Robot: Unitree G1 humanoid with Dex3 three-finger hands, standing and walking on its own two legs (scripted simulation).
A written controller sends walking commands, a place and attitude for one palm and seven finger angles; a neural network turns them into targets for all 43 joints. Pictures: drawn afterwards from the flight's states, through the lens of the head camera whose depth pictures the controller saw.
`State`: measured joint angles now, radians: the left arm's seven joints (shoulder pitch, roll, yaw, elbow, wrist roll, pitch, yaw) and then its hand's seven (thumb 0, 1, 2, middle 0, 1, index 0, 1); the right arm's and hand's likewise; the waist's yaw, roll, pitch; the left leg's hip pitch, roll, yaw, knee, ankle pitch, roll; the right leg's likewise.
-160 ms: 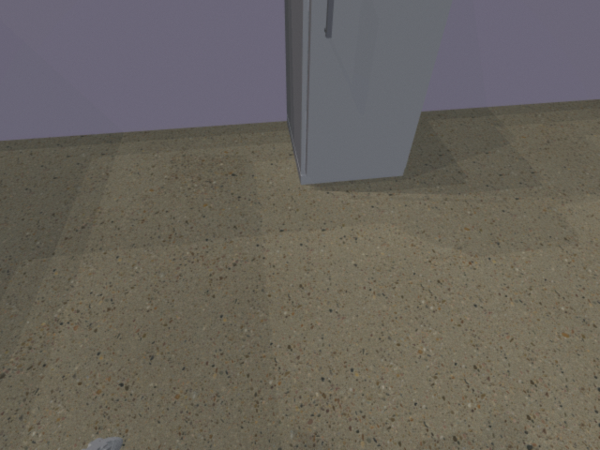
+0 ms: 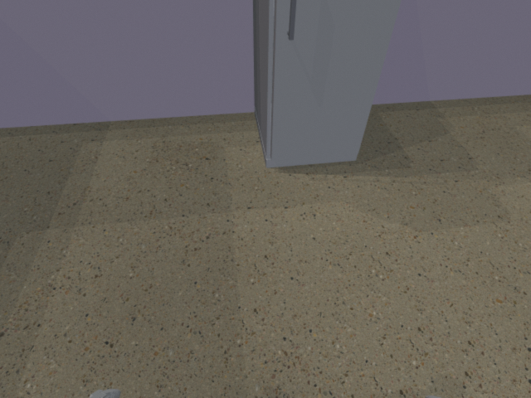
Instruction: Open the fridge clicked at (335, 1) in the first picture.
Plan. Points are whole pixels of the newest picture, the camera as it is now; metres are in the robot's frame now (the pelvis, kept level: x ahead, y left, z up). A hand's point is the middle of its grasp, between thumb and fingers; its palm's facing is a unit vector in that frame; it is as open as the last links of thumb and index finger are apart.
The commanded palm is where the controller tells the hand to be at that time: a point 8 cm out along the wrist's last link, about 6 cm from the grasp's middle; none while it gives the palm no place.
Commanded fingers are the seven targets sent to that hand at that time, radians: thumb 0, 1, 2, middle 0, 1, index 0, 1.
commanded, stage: stand and wait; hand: left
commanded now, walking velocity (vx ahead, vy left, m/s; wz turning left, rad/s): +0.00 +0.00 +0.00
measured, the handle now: out of the picture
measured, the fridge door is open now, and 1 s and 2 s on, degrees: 0 0 0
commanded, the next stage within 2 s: look at it before walking up in 0.66 s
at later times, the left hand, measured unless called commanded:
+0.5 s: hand out of the picture +0.06 +0.24 -0.15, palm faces -0.03 -0.94 -0.33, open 7.4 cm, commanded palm none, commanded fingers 0.00 0.90 0.90 -0.20 -0.30 -0.20 -0.30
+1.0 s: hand out of the picture +0.07 +0.24 -0.15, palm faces -0.04 -0.94 -0.33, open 7.4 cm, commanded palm none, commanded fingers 0.00 0.90 0.90 -0.20 -0.30 -0.20 -0.30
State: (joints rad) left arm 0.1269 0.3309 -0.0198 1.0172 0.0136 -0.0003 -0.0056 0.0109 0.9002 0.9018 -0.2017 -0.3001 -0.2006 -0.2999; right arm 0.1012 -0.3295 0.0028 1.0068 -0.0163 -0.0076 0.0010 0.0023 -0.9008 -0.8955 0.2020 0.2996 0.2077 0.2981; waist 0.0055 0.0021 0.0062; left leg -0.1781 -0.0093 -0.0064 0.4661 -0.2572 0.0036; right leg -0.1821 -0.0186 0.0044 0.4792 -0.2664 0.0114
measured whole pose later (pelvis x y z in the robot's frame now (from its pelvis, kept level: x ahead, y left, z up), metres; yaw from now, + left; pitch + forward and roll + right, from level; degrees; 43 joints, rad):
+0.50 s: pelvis -0.01 -0.01 +0.00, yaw +0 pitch -2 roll +0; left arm 0.15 0.35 -0.01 1.09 0.01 0.00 -0.01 0.01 0.90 0.90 -0.20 -0.30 -0.20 -0.30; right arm 0.14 -0.34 0.00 1.10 -0.01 0.00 0.00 0.00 -0.90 -0.90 0.20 0.30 0.21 0.30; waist 0.00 0.00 0.03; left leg -0.16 0.00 -0.01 0.41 -0.21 -0.01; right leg -0.16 -0.01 0.00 0.42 -0.22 0.00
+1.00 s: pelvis -0.01 +0.00 +0.01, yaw +0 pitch -2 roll +0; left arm 0.13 0.34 -0.01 1.09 0.02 -0.01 -0.01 0.01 0.90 0.90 -0.20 -0.30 -0.20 -0.30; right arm 0.11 -0.33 0.00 1.10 -0.01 -0.01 0.00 0.00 -0.90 -0.90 0.20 0.30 0.21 0.30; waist 0.00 -0.01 0.03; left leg -0.15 0.00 -0.01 0.38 -0.20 0.00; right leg -0.15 -0.01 0.00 0.39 -0.21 0.01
